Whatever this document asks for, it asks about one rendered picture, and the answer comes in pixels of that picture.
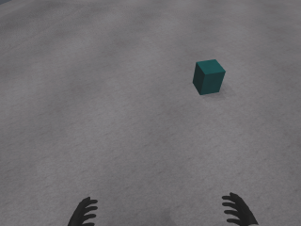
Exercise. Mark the carton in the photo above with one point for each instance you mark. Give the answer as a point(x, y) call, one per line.
point(208, 76)

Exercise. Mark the robot right hand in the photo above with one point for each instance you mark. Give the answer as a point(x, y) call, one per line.
point(243, 213)

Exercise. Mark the robot left hand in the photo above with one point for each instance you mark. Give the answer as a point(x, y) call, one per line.
point(79, 216)

